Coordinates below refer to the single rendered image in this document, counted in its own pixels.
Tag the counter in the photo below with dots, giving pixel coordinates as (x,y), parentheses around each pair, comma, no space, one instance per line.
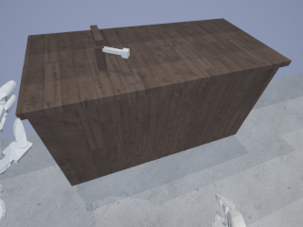
(185,84)

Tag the robot right hand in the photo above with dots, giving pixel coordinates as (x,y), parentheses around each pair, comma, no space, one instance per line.
(233,217)

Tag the robot left hand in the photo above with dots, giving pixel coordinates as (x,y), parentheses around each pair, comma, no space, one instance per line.
(15,151)

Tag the tap lever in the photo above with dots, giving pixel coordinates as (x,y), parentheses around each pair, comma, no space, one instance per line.
(124,53)

